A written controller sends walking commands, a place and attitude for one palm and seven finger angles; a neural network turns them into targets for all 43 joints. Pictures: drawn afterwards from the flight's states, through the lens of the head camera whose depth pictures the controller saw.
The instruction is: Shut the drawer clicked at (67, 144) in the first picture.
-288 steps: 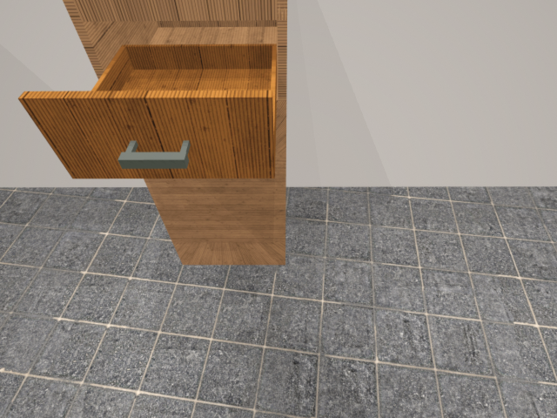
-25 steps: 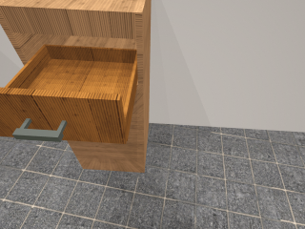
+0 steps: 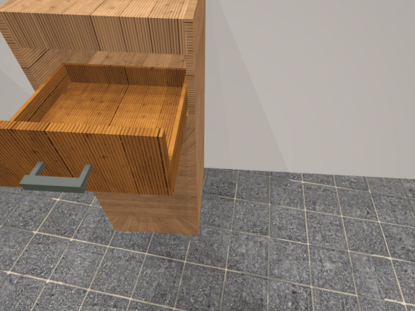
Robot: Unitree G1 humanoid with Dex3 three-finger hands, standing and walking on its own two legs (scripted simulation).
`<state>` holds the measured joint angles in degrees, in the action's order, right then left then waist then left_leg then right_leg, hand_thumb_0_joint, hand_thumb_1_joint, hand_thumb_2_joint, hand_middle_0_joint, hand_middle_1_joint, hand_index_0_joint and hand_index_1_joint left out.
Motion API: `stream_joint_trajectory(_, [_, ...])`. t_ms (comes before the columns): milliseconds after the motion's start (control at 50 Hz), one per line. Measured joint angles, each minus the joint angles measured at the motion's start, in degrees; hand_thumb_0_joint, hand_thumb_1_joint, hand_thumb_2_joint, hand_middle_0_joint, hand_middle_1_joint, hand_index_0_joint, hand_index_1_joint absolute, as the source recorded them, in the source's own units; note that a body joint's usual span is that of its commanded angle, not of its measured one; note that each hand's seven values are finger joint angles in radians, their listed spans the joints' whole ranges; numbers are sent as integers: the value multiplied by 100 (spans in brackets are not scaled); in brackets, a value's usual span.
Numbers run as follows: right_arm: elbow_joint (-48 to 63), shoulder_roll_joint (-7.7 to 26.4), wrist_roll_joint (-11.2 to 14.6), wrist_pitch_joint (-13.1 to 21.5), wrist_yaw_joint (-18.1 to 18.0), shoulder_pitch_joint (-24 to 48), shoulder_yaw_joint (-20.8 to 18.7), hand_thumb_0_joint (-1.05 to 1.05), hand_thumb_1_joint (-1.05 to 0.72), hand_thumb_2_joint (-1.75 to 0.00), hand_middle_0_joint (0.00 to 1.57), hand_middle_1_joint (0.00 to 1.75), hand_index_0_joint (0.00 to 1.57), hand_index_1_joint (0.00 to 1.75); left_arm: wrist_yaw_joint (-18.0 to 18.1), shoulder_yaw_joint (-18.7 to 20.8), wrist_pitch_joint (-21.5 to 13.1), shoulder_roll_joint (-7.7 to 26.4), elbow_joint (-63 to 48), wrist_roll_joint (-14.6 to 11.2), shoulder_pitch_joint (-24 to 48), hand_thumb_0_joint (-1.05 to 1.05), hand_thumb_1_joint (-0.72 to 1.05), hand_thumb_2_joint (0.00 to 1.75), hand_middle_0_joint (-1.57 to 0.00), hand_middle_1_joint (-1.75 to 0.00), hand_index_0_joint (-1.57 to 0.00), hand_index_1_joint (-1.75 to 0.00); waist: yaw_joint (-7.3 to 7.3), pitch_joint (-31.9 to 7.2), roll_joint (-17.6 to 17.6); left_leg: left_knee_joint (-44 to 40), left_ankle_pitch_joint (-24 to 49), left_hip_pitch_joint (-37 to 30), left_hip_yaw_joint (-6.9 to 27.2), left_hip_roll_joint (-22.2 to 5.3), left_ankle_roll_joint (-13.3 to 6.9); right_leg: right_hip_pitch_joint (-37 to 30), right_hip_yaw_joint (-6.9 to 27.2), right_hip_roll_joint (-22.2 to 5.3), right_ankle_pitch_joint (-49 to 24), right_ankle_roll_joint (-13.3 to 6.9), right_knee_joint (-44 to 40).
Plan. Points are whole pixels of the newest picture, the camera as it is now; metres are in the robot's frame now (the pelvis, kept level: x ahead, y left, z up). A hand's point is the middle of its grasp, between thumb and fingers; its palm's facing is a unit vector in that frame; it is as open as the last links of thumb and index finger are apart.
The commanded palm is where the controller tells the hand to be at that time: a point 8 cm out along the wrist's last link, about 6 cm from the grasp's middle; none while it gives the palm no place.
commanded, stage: look again from close up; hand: left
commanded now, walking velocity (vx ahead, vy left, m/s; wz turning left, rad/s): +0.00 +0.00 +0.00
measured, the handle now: (59, 176) +0.32 +0.30 +0.11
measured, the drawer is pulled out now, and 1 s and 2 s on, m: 0.27 0.27 0.27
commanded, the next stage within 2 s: shuffle to correct the standing spot in 0.08 s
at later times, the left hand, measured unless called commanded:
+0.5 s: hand out of the picture -0.01 +0.20 -0.18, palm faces +0.08 -0.97 -0.24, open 7.4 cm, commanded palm none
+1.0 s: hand out of the picture +0.04 +0.24 -0.18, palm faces +0.01 -0.97 -0.22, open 7.3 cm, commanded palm none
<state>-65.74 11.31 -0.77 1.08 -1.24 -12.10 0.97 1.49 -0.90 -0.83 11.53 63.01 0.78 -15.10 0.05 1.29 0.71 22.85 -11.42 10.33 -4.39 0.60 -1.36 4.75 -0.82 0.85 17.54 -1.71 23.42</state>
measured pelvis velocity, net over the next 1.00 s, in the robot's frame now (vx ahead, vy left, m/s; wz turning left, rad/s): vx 0.01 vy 0.06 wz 0.00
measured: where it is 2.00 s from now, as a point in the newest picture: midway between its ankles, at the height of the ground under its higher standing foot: outside the picture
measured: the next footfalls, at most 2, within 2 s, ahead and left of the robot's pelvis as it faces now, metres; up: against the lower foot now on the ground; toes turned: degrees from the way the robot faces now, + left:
right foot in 0.96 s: +0.05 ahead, -0.04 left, +0.00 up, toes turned +1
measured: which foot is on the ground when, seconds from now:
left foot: down 0.00-1.00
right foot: down 0.00-0.60, up 0.62-0.94, down 0.96-1.00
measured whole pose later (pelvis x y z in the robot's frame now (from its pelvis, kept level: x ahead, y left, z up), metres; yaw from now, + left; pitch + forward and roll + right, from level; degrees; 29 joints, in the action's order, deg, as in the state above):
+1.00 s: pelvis +0.01 +0.06 -0.01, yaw +0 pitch -1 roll +1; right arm -62.9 8.3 -1.1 0.5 -1.4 -15.6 -0.4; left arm 2.3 0.7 0.6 9.5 60.4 1.2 -14.1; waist 1.2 1.1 0.7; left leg 26.8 -12.9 13.5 -8.2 1.3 -3.4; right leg 11.7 -2.2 -1.4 16.6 -0.7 29.7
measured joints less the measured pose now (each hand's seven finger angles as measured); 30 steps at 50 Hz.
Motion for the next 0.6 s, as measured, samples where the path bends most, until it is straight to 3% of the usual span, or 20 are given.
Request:
stream_joint_trajectory(260, [-10, 9, 4, -20, 8, -14, -22, 0, -91, -90, 20, 29, 20, 30, -14, -1, -8, -28, 31, -4, -86, 0, 91, 89, -20, -30, -20, -30, -21, 24, 11, 16, 23, 49, 34, -55, 48, 17, -29, 57, -46, -49, -43])
stream_joint_trajectory(420, [226, 71, -27, -197, 16, -133, -110, 0, -91, -90, 20, 29, 20, 30, 48, 102, 70, -91, -114, 8, -216, 0, 91, 89, -20, -30, -20, -30, -88, -17, -92, 514, -232, 290, 52, -35, 113, 180, -63, 13, 169, -28, 333])
stream_joint_trajectory(540, [440, 34, -32, -313, 54, -207, -199, 0, -91, -90, 20, 29, 20, 30, 96, 232, 105, -78, -236, 62, -385, 0, 91, 89, -20, -30, -20, -30, -188, 21, 35, 1209, -886, 582, 28, -60, 231, 269, -66, -238, 436, 121, 715])
stream_joint_trajectory(600, [603, 9, -27, -238, 65, -184, -225, 0, -91, -90, 20, 29, 20, 30, 82, 281, 163, -29, -276, 56, -446, 0, 91, 89, -20, -30, -20, -30, -181, 111, 203, 826, -172, 497, -162, -44, 149, 413, 9, -479, 630, 260, 1116])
